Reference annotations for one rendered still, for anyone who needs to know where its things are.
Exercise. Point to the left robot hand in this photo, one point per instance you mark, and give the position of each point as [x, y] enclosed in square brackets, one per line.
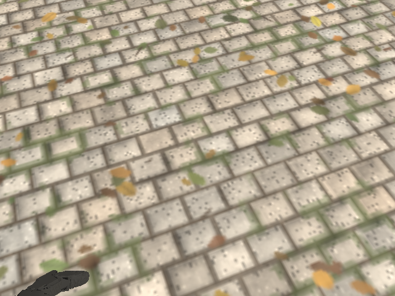
[53, 282]

